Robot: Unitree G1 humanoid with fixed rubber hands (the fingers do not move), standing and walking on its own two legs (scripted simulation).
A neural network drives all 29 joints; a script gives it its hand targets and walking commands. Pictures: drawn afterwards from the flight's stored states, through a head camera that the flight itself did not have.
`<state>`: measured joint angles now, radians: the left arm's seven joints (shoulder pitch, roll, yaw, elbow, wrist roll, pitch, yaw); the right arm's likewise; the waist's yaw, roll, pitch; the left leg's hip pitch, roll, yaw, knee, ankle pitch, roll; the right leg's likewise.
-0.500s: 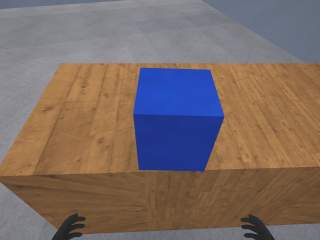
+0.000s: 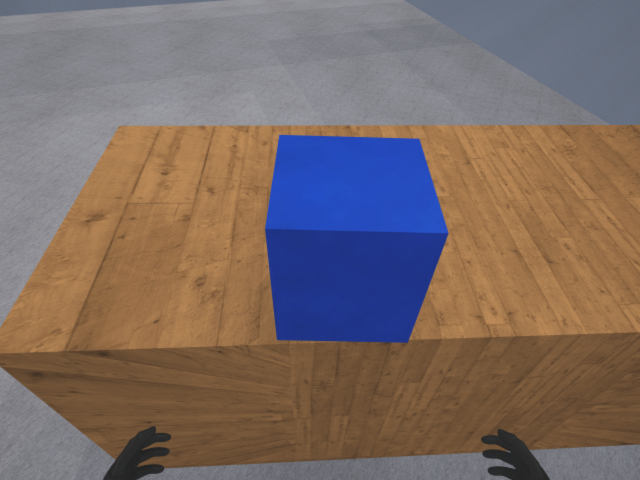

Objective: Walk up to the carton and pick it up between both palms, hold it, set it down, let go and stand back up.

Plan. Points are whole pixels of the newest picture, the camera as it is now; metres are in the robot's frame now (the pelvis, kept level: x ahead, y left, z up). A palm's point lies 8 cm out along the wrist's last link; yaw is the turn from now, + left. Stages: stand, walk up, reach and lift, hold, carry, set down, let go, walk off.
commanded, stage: stand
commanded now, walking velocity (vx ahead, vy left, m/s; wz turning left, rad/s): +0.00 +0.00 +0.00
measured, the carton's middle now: (345, 242) +0.47 -0.03 +0.04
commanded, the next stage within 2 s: walk up in 0.02 s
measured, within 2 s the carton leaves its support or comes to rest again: neither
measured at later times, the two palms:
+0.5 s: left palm out of the picture +0.14 +0.25 -0.07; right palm out of the picture +0.15 -0.31 -0.06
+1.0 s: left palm out of the picture +0.15 +0.23 -0.10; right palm out of the picture +0.13 -0.35 -0.06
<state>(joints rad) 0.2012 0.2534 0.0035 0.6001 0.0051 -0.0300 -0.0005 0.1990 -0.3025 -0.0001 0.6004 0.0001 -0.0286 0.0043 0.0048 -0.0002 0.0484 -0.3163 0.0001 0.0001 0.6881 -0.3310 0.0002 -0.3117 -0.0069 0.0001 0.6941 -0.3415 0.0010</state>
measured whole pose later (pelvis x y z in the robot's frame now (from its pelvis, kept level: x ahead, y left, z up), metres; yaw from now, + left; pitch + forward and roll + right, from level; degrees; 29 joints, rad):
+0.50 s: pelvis +0.00 -0.02 +0.00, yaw -1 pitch -2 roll +1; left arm 0.20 0.30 0.05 0.60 0.01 0.03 -0.04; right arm 0.20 -0.40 0.00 0.60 -0.01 -0.03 -0.04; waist 0.01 0.00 0.07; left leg -0.32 0.02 0.00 0.71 -0.40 0.01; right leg -0.32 0.01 0.00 0.71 -0.35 -0.03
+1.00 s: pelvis +0.00 -0.04 -0.01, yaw -3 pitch -2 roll +0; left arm 0.20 0.32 0.06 0.60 0.02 0.05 -0.04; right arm 0.21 -0.40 0.00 0.60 -0.01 -0.03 -0.08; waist 0.01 -0.04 0.11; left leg -0.33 0.03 0.00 0.73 -0.35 0.00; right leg -0.35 0.05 0.00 0.75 -0.38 -0.05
